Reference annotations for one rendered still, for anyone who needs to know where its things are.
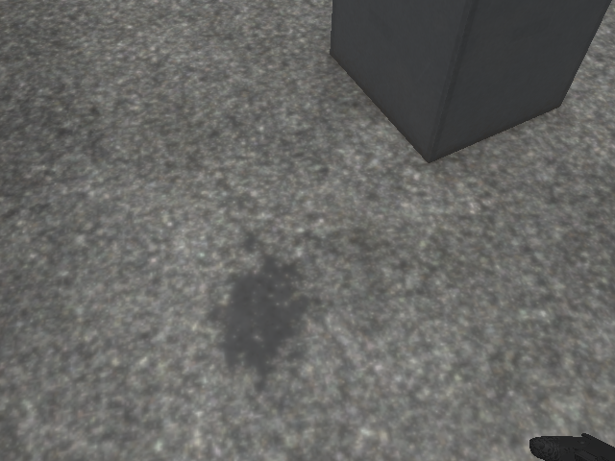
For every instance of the right robot hand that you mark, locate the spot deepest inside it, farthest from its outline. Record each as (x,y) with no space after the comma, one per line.
(569,448)

